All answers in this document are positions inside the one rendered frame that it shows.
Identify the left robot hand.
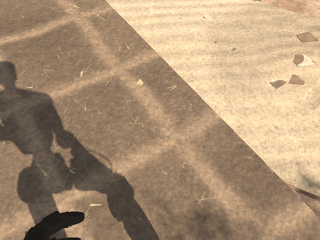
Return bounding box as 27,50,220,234
23,211,85,240

